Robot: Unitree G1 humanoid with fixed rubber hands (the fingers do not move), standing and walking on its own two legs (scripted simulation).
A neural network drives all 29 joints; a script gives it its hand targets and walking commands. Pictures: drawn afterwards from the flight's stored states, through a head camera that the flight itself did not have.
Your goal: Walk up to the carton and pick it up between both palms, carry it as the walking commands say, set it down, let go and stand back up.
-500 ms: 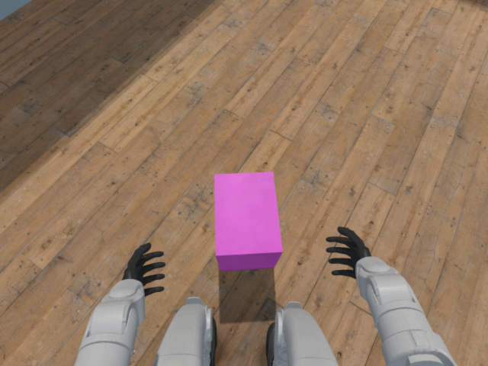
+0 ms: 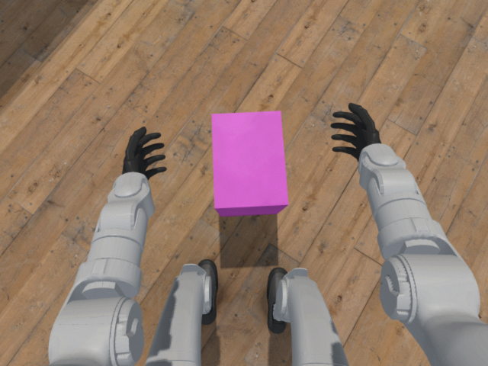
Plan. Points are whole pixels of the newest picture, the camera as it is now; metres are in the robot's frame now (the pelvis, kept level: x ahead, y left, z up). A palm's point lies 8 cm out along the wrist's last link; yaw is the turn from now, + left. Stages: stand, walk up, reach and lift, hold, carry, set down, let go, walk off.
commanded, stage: reach and lift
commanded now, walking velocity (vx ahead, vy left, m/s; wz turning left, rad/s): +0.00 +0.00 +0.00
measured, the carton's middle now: (247, 169) +0.52 +0.00 -0.54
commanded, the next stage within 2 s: none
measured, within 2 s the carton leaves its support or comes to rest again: neither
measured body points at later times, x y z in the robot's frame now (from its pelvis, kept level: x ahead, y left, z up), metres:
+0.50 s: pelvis +0.01 +0.00 -0.02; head +0.32 +0.00 +0.31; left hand +0.51 +0.19 -0.13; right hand +0.54 -0.19 -0.13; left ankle +0.09 +0.13 -0.64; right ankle +0.07 -0.11 -0.64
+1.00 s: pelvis -0.01 +0.01 -0.16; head +0.32 +0.00 +0.14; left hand +0.51 +0.19 -0.29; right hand +0.54 -0.18 -0.29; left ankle +0.09 +0.13 -0.64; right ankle +0.07 -0.11 -0.64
